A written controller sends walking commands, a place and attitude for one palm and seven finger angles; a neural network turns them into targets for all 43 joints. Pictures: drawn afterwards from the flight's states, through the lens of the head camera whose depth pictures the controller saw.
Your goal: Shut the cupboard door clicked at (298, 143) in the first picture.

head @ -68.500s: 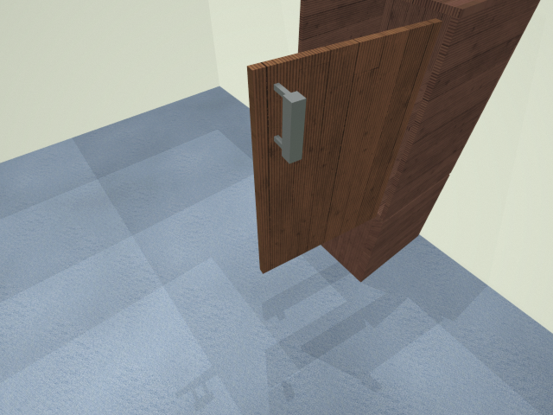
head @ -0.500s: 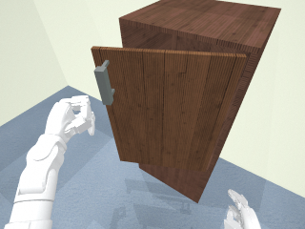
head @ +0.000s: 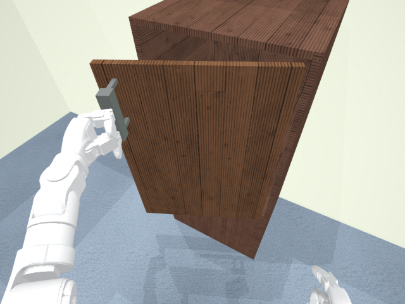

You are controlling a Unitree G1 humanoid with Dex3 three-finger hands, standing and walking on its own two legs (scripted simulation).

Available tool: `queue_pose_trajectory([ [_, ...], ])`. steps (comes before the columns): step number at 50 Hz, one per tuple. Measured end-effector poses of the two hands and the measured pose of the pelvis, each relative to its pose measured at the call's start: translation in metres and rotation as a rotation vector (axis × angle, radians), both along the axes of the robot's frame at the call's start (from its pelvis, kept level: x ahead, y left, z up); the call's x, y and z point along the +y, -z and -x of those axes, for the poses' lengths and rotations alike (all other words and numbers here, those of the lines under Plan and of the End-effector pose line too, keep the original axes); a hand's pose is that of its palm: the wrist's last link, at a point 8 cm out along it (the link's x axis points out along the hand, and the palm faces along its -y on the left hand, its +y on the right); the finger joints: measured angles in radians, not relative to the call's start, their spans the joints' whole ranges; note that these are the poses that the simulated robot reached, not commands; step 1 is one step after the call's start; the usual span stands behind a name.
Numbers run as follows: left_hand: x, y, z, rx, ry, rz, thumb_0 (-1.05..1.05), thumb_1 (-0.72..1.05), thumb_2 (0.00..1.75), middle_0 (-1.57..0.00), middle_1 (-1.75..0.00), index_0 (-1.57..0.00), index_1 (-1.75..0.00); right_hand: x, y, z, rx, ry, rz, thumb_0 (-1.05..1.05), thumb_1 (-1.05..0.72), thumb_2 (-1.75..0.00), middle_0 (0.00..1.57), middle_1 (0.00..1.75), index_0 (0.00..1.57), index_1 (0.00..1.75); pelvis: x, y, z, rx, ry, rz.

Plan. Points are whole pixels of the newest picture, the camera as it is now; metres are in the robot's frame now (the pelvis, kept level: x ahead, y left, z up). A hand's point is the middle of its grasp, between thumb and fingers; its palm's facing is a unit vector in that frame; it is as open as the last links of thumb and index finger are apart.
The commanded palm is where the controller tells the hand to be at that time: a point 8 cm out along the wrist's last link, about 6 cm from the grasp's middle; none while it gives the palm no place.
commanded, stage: bring the fist close to the handle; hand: left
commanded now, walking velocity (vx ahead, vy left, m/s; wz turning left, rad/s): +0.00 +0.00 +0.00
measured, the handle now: (117, 109) +0.47 +0.21 +0.16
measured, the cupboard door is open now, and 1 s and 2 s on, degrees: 24 19 10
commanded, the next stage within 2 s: push the door shut along its arc in 0.26 s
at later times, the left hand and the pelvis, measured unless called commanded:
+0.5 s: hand (105, 141) +0.36 +0.20 +0.16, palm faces +0.00 -1.00 -0.03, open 3.1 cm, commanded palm +0.35 +0.24 +0.16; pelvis +0.00 +0.00 +0.00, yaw +0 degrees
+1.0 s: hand (121, 123) +0.42 +0.18 +0.16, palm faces -0.15 -0.99 -0.03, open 3.4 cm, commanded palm +0.42 +0.22 +0.16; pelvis -0.01 +0.02 -0.01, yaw +1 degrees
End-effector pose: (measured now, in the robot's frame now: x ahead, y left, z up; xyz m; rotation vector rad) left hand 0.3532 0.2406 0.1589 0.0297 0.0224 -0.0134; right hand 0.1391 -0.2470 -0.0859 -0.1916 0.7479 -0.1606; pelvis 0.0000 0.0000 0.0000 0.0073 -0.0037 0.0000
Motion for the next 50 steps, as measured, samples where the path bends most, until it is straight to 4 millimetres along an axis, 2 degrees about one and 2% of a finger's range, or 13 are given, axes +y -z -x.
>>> queue_pose_trajectory([
  [7, -0.005, -0.003, 0.006, -0.06, 0.008, 0.003, 0.01, 0.9, 0.9, -1.3, -1.5, -1.3, -1.5, -0.005, 0.001, 0.002, 0.002, 0.011, -0.002, 0.01, -0.9, -0.9, 0.2, 0.29, 0.2, 0.3, -0.001, 0.0, -0.004, -0.003, 0.006, -0.003],
  [16, -0.004, -0.003, 0.012, -0.039, -0.004, -0.005, 0.01, 0.9, 0.9, -1.3, -1.5, -1.3, -1.5, 0.001, -0.003, -0.01, -0.031, -0.007, -0.012, 0.01, -0.9, -0.9, 0.2, 0.29, 0.2, 0.3, -0.002, 0.0, -0.001, -0.011, 0.001, -0.001],
  [27, 0.014, -0.005, 0.008, -0.03, 0.004, -0.006, 0.01, 0.9, 0.9, -1.3, -1.5, -1.3, -1.5, 0.004, -0.007, -0.011, -0.041, -0.022, 0.004, 0.01, -0.9, -0.9, 0.2, 0.29, 0.2, 0.3, -0.001, 0.001, 0.004, -0.012, -0.012, 0.004],
  [33, 0.002, -0.006, -0.013, -0.019, 0.083, -0.009, 0.01, 0.9, 0.9, -1.3, -1.5, -1.3, -1.5, 0.002, 0.0, 0.003, 0.008, -0.009, 0.03, 0.01, -0.9, -0.9, 0.2, 0.29, 0.2, 0.3, 0.003, 0.003, 0.01, 0.003, -0.021, 0.008],
  [39, 0.001, -0.006, -0.032, -0.019, 0.094, 0.0, 0.03, 0.92, 0.94, -1.3, -1.5, -1.3, -1.5, 0.001, 0.009, 0.028, 0.071, 0.021, 0.032, 0.01, -0.9, -0.9, 0.2, 0.29, 0.2, 0.3, 0.008, 0.003, 0.01, 0.025, -0.015, 0.008],
  [50, -0.001, -0.007, -0.051, -0.027, 0.142, 0.002, 0.04, 0.97, 0.98, -1.3, -1.5, -1.3, -1.5, 0.003, 0.021, 0.065, 0.169, 0.055, 0.038, 0.01, -0.9, -0.9, 0.2, 0.29, 0.2, 0.3, 0.017, 0.005, 0.009, 0.041, -0.014, 0.012],
])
